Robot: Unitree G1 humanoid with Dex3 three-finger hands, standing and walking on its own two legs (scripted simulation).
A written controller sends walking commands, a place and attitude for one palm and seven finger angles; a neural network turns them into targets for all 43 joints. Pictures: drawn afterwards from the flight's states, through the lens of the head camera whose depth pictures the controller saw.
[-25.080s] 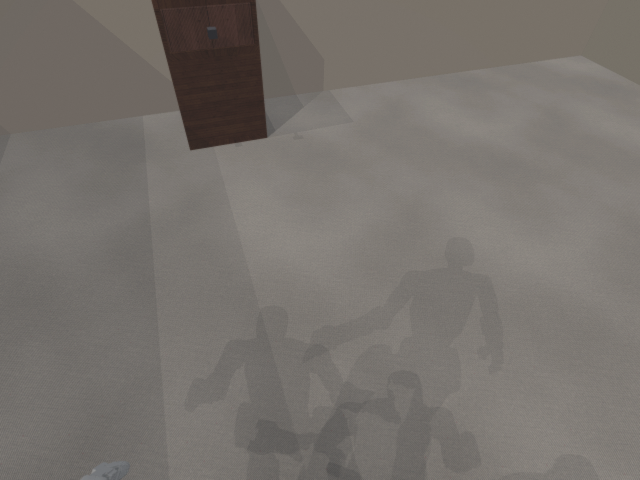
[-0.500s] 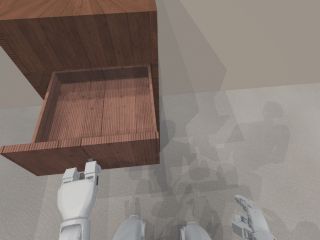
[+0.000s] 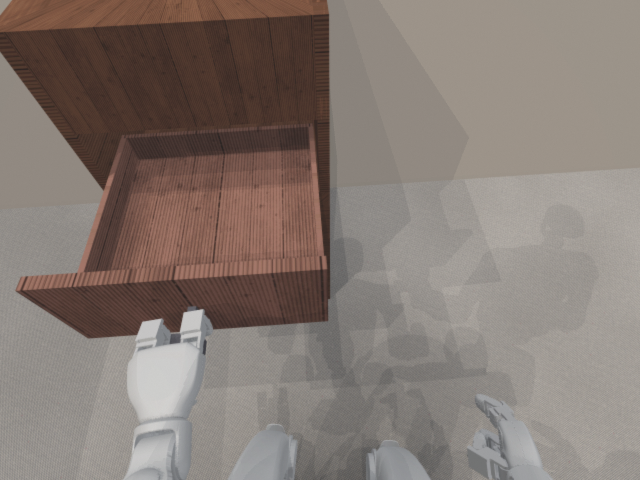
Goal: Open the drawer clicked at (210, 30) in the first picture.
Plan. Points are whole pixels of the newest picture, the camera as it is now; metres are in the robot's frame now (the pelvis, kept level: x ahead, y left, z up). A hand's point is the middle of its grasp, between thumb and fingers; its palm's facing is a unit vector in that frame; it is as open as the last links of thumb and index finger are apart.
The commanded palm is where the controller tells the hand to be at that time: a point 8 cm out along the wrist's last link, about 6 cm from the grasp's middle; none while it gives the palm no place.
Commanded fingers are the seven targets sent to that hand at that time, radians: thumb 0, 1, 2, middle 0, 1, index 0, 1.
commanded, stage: open the thumb to release the handle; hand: left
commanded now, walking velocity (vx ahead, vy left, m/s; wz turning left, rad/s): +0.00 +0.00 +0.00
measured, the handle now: (189, 336) +0.30 +0.21 -0.05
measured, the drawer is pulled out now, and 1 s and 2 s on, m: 0.28 0.28 0.28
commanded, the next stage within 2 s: lift the hand off the handle in 0.24 s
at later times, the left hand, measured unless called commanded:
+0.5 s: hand (183, 381) +0.25 +0.21 -0.07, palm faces -0.02 -0.05 -1.00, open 13.8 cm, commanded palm +0.23 +0.21 -0.01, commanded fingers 0.00 -0.50 0.30 -0.30 -1.20 -0.30 -1.20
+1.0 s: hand (170, 370) +0.25 +0.22 -0.04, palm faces +0.00 -0.06 -1.00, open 13.8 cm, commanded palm +0.22 +0.21 +0.02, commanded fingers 0.00 -0.50 0.30 -0.30 -1.20 -0.30 -1.20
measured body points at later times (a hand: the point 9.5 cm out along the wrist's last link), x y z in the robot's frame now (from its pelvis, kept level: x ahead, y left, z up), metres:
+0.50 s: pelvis -0.01 +0.00 +0.00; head +0.06 -0.01 +0.45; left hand +0.24 +0.21 -0.01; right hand +0.16 -0.24 -0.12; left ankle +0.03 +0.13 -0.63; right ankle +0.00 -0.10 -0.63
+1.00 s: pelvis +0.00 +0.01 +0.02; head +0.06 +0.00 +0.47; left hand +0.25 +0.22 +0.02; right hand +0.18 -0.23 -0.10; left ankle +0.03 +0.13 -0.63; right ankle +0.00 -0.10 -0.63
